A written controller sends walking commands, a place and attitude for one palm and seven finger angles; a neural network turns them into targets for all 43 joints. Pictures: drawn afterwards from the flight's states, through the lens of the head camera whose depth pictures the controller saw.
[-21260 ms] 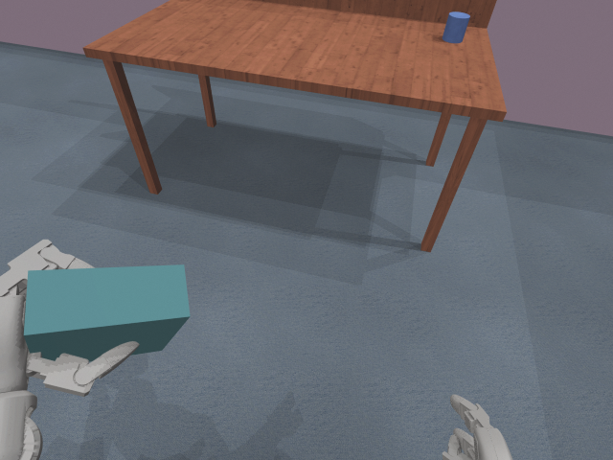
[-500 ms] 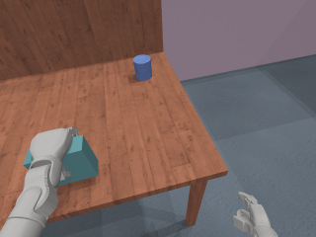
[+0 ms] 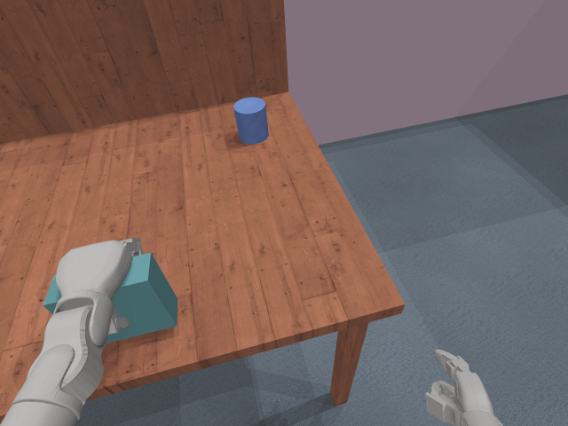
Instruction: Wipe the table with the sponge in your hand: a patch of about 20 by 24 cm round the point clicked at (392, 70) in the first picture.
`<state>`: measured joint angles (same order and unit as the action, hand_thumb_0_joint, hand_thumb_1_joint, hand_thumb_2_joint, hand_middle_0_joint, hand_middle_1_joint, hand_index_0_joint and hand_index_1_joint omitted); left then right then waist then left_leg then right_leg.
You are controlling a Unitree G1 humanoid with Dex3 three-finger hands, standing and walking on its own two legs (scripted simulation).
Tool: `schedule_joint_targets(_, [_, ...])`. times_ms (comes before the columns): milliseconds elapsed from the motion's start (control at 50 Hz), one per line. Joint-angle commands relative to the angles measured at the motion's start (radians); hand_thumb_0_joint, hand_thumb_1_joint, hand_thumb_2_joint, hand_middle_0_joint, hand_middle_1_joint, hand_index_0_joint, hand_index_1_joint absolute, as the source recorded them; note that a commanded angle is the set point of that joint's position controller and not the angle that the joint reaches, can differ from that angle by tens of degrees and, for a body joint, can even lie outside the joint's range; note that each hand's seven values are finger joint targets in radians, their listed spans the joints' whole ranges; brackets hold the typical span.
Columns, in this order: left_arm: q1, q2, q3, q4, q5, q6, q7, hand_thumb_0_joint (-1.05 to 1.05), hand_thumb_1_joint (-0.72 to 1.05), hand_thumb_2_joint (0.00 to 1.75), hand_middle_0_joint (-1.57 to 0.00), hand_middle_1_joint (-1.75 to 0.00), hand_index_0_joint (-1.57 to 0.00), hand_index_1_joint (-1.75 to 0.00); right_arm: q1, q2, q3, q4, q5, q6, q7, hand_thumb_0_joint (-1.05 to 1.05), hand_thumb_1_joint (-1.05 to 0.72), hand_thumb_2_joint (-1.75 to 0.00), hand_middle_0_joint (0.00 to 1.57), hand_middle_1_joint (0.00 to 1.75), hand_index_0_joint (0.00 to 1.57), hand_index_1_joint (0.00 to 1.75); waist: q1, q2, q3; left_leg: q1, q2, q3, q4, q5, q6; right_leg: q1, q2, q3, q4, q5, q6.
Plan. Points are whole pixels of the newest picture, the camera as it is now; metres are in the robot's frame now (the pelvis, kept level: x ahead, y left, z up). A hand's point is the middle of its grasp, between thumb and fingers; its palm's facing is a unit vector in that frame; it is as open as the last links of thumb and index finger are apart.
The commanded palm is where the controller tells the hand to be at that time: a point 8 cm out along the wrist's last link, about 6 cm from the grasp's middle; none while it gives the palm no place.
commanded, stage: lower the sponge onto the table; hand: left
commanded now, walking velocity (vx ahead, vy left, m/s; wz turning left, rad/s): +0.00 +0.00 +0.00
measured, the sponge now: (124, 309) +0.26 +0.30 +0.00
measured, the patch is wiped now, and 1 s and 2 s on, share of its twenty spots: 0.00 0.15 0.45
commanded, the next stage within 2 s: wipe forward along the first lane in 0.74 s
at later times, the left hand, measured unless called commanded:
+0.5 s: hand (116, 298) +0.26 +0.30 +0.03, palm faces -0.09 -0.06 -0.99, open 9.6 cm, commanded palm +0.24 +0.30 +0.09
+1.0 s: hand (117, 289) +0.28 +0.31 +0.02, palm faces -0.10 -0.03 -0.99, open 9.6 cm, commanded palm +0.27 +0.30 +0.07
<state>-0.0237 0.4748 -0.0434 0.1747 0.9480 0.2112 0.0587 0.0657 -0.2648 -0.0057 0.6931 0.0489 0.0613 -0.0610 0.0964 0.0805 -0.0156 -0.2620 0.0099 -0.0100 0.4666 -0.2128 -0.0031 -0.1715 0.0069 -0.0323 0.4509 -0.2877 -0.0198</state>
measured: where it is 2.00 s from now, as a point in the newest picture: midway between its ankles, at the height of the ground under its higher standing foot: outside the picture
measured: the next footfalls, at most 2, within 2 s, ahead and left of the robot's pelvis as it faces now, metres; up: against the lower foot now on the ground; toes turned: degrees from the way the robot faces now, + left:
none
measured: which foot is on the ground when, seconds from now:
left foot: down 0.00-1.00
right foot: down 0.00-1.00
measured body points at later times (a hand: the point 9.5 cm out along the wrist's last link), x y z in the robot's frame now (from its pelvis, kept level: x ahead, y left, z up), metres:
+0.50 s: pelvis +0.00 +0.00 +0.00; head +0.00 -0.02 +0.45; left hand +0.26 +0.30 +0.08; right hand +0.20 -0.23 -0.10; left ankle +0.02 +0.12 -0.74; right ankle -0.03 -0.11 -0.74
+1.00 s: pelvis -0.01 +0.01 -0.01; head +0.00 -0.02 +0.44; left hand +0.28 +0.31 +0.08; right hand +0.19 -0.23 -0.12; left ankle +0.02 +0.12 -0.74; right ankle -0.03 -0.11 -0.74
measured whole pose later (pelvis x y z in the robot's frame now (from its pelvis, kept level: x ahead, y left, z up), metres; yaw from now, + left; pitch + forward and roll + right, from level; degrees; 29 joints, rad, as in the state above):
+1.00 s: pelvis -0.01 +0.01 -0.01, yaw +1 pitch +3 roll -1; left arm -0.16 0.45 -0.06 0.42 1.00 0.20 0.15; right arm 0.10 -0.26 -0.02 0.72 0.06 0.07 -0.06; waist 0.08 0.06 -0.05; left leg -0.37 0.00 -0.02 0.54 -0.23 0.00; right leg -0.27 0.00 -0.04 0.52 -0.30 -0.01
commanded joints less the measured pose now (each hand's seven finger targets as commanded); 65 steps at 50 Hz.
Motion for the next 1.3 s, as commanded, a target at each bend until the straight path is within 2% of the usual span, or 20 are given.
schedule_joint_targets(0, [-0.255,0.257,0.156,-0.168,0.022,0.004,0.069,0.00,0.10,1.30,-1.20,-1.60,-1.20,-1.60,-0.161,-0.115,-0.044,-0.149,0.003,-0.051,-0.011,0.00,-0.90,-0.90,0.20,0.30,0.20,0.30,-0.005,-0.038,-0.225,0.146,-0.038,-0.013,-0.010,0.243,0.050,-0.011,0.007,0.053,-0.060,0.322,-0.040])
schedule_joint_targets(120, [-0.282,0.262,0.158,-0.156,0.021,0.008,0.079,0.00,0.10,1.30,-1.20,-1.60,-1.20,-1.60,-0.169,-0.116,-0.044,-0.144,0.007,-0.055,-0.014,0.00,-0.90,-0.90,0.20,0.30,0.20,0.30,-0.008,-0.013,-0.225,0.152,-0.037,-0.020,-0.015,0.208,0.051,-0.030,0.016,0.058,-0.064,0.259,-0.045])
schedule_joint_targets(140, [-0.300,0.220,0.113,-0.157,0.021,0.005,0.075,0.00,0.10,1.30,-1.20,-1.60,-1.20,-1.60,-0.160,-0.110,-0.042,-0.151,0.006,-0.057,-0.015,0.00,-0.90,-0.90,0.20,0.30,0.20,0.30,-0.015,-0.025,-0.235,0.147,-0.038,-0.012,-0.011,0.206,0.057,-0.030,0.012,0.034,-0.062,0.261,-0.039])
schedule_joint_targets(220, [-0.247,0.253,0.155,-0.171,0.030,-0.010,0.085,0.00,0.10,1.30,-1.20,-1.60,-1.20,-1.60,-0.162,-0.113,-0.050,-0.151,0.002,-0.059,-0.009,0.00,-0.90,-0.90,0.20,0.30,0.20,0.30,0.000,0.003,-0.249,0.155,-0.037,-0.022,-0.006,0.241,0.051,-0.022,0.017,0.056,-0.049,0.292,-0.048])
schedule_joint_targets(280, [-0.233,0.204,0.117,-0.151,0.034,-0.011,0.098,0.00,0.10,1.30,-1.20,-1.60,-1.20,-1.60,-0.150,-0.110,-0.052,-0.150,0.001,-0.061,-0.004,0.00,-0.90,-0.90,0.20,0.30,0.20,0.30,-0.005,-0.020,-0.240,0.147,-0.030,-0.019,-0.003,0.240,0.051,-0.041,0.013,0.036,-0.045,0.283,-0.043])
schedule_joint_targets(320, [-0.259,0.247,0.159,-0.122,0.031,0.003,0.106,0.00,0.10,1.30,-1.20,-1.60,-1.20,-1.60,-0.153,-0.117,-0.050,-0.140,0.005,-0.054,-0.006,0.00,-0.90,-0.90,0.20,0.30,0.20,0.30,-0.007,-0.039,-0.208,0.131,-0.030,-0.027,-0.016,0.200,0.048,-0.054,0.022,0.050,-0.055,0.237,-0.047])
schedule_joint_targets(360, [-0.286,0.228,0.133,-0.112,0.036,0.006,0.110,0.00,0.10,1.30,-1.20,-1.60,-1.20,-1.60,-0.148,-0.113,-0.049,-0.142,0.007,-0.055,-0.008,0.00,-0.90,-0.90,0.20,0.30,0.20,0.30,-0.010,-0.048,-0.226,0.126,-0.031,-0.016,-0.013,0.189,0.052,-0.051,0.014,0.034,-0.052,0.231,-0.041])
schedule_joint_targets(420, [-0.278,0.269,0.170,-0.131,0.049,0.004,0.121,0.00,0.10,1.30,-1.20,-1.60,-1.20,-1.60,-0.160,-0.119,-0.052,-0.139,0.002,-0.052,-0.010,0.00,-0.90,-0.90,0.20,0.30,0.20,0.30,0.002,0.002,-0.261,0.145,-0.035,-0.021,-0.006,0.218,0.050,-0.034,0.018,0.055,-0.045,0.257,-0.050])
schedule_joint_targets(440, [-0.257,0.197,0.111,-0.136,0.039,0.001,0.120,0.00,0.10,1.30,-1.20,-1.60,-1.20,-1.60,-0.144,-0.108,-0.053,-0.148,0.003,-0.055,-0.009,0.00,-0.90,-0.90,0.20,0.30,0.20,0.30,-0.011,0.002,-0.255,0.139,-0.031,-0.013,-0.003,0.219,0.054,-0.036,0.014,0.026,-0.040,0.260,-0.043])
schedule_joint_targets(620, [-0.272,0.224,0.138,-0.043,0.039,-0.007,0.124,0.00,0.10,1.30,-1.20,-1.60,-1.20,-1.60,-0.136,-0.119,-0.055,-0.124,0.006,-0.052,-0.009,0.00,-0.90,-0.90,0.20,0.30,0.20,0.30,-0.018,-0.043,-0.207,0.110,-0.030,-0.021,-0.005,0.154,0.052,-0.083,0.021,0.044,-0.055,0.191,-0.044])
schedule_joint_targets(760, [-0.283,0.147,0.066,0.001,0.040,-0.012,0.126,0.00,0.10,1.30,-1.20,-1.60,-1.20,-1.60,-0.121,-0.112,-0.055,-0.129,0.010,-0.048,-0.005,0.00,-0.90,-0.90,0.20,0.30,0.20,0.30,-0.029,-0.056,-0.205,0.089,-0.029,-0.017,0.003,0.138,0.053,-0.108,0.017,0.021,-0.042,0.178,-0.038])
schedule_joint_targets(920, [-0.426,0.199,0.087,0.107,0.063,-0.010,0.125,0.00,0.10,1.30,-1.20,-1.60,-1.20,-1.60,-0.096,-0.127,-0.055,-0.108,0.015,-0.035,-0.011,0.00,-0.90,-0.90,0.20,0.30,0.20,0.30,-0.044,-0.062,-0.203,0.058,-0.032,-0.018,0.013,0.086,0.053,-0.154,0.021,0.030,-0.033,0.127,-0.042])
schedule_joint_targets(980, [-0.408,0.145,0.039,0.169,0.063,-0.011,0.118,0.00,0.10,1.30,-1.20,-1.60,-1.20,-1.60,-0.068,-0.125,-0.058,-0.108,0.015,-0.031,-0.008,0.00,-0.90,-0.90,0.20,0.30,0.20,0.30,-0.051,-0.086,-0.224,0.045,-0.033,-0.014,0.033,0.106,0.055,-0.153,0.017,0.014,-0.019,0.160,-0.038])
schedule_joint_targets(1020, [-0.446,0.202,0.089,0.222,0.064,-0.012,0.118,0.00,0.10,1.30,-1.20,-1.60,-1.20,-1.60,-0.061,-0.135,-0.057,-0.096,0.018,-0.021,-0.009,0.00,-0.90,-0.90,0.20,0.30,0.20,0.30,-0.054,-0.096,-0.204,0.021,-0.032,-0.019,0.032,0.082,0.054,-0.168,0.021,0.024,-0.021,0.138,-0.041])
schedule_joint_targets(1040, [-0.458,0.154,0.040,0.213,0.059,-0.019,0.114,0.00,0.10,1.30,-1.20,-1.60,-1.20,-1.60,-0.049,-0.131,-0.058,-0.108,0.018,-0.020,-0.009,0.00,-0.90,-0.90,0.20,0.30,0.20,0.30,-0.062,-0.087,-0.218,0.020,-0.034,-0.010,0.039,0.085,0.058,-0.162,0.018,0.012,-0.016,0.151,-0.036])
schedule_joint_targets(1120, [-0.459,0.211,0.095,0.266,0.072,-0.032,0.116,0.00,0.10,1.30,-1.20,-1.60,-1.20,-1.60,-0.037,-0.140,-0.064,-0.106,0.017,-0.011,-0.005,0.00,-0.90,-0.90,0.20,0.30,0.20,0.30,-0.048,-0.082,-0.244,0.002,-0.034,-0.013,0.053,0.110,0.056,-0.159,0.019,0.026,-0.002,0.183,-0.041])
schedule_joint_targets(1160, [-0.491,0.173,0.054,0.284,0.070,-0.042,0.117,0.00,0.10,1.30,-1.20,-1.60,-1.20,-1.60,-0.018,-0.136,-0.066,-0.105,0.018,-0.010,-0.004,0.00,-0.90,-0.90,0.20,0.30,0.20,0.30,-0.069,-0.100,-0.243,-0.005,-0.032,-0.003,0.067,0.106,0.060,-0.173,0.014,0.018,0.001,0.195,-0.034])
schedule_joint_targets(1220, [-0.488,0.254,0.129,0.354,0.072,-0.049,0.125,0.00,0.10,1.30,-1.20,-1.60,-1.20,-1.60,-0.001,-0.153,-0.069,-0.092,0.018,-0.001,-0.004,0.00,-0.90,-0.90,0.20,0.30,0.20,0.30,-0.061,-0.125,-0.230,-0.045,-0.032,-0.005,0.071,0.095,0.059,-0.173,0.017,0.030,0.004,0.198,-0.035])
schedule_joint_targets(1240, [-0.505,0.213,0.085,0.342,0.071,-0.058,0.124,0.00,0.10,1.30,-1.20,-1.60,-1.20,-1.60,0.008,-0.148,-0.070,-0.099,0.017,-0.001,-0.004,0.00,-0.90,-0.90,0.20,0.30,0.20,0.30,-0.074,-0.110,-0.249,-0.043,-0.034,0.004,0.082,0.101,0.063,-0.167,0.013,0.022,0.010,0.215,-0.030])
schedule_joint_targets(1280, [-0.481,0.234,0.101,0.394,0.075,-0.057,0.126,0.00,0.10,1.30,-1.20,-1.60,-1.20,-1.60,0.017,-0.152,-0.071,-0.093,0.021,0.003,-0.001,0.00,-0.90,-0.90,0.20,0.30,0.20,0.30,-0.071,-0.124,-0.238,-0.067,-0.034,0.008,0.087,0.103,0.062,-0.170,0.011,0.027,0.011,0.227,-0.029])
